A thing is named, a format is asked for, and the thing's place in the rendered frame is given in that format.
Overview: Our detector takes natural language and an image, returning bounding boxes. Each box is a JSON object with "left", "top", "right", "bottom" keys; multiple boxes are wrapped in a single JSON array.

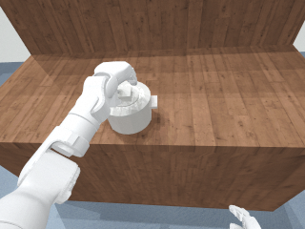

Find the knob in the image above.
[{"left": 117, "top": 86, "right": 132, "bottom": 100}]

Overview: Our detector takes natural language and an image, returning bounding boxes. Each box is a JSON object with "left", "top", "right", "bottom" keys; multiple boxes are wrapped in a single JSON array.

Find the lid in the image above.
[{"left": 110, "top": 80, "right": 151, "bottom": 118}]

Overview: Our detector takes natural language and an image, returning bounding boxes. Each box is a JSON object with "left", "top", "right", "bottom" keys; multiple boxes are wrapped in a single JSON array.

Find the robot left forearm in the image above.
[{"left": 17, "top": 70, "right": 118, "bottom": 187}]

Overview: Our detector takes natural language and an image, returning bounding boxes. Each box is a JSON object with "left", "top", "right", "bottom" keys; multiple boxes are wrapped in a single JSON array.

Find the robot right hand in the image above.
[{"left": 229, "top": 205, "right": 261, "bottom": 229}]

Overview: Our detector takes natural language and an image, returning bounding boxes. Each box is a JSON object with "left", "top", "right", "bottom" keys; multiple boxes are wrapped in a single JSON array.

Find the robot left upper arm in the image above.
[{"left": 0, "top": 149, "right": 80, "bottom": 229}]

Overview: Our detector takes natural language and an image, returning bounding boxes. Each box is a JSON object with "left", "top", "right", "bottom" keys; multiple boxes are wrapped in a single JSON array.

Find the table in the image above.
[{"left": 0, "top": 0, "right": 305, "bottom": 212}]

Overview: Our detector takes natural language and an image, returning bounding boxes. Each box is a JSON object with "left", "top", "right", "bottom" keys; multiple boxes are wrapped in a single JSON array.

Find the pot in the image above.
[{"left": 108, "top": 95, "right": 158, "bottom": 135}]

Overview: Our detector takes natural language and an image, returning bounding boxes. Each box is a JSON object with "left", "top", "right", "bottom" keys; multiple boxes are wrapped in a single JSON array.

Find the robot left hand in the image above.
[{"left": 94, "top": 61, "right": 137, "bottom": 108}]

